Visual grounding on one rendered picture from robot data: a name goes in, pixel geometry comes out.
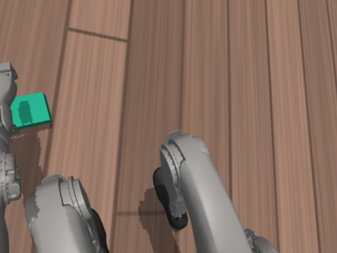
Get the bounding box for left robot arm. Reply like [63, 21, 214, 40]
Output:
[0, 102, 21, 253]

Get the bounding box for right robot foot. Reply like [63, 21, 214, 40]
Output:
[153, 167, 188, 230]

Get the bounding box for left robot foot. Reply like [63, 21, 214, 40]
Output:
[91, 208, 109, 253]

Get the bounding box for right robot hand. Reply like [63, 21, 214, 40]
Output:
[244, 228, 279, 253]

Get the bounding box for left robot hand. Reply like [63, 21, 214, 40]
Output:
[0, 62, 20, 135]

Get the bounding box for small box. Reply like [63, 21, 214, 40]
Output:
[10, 92, 53, 130]

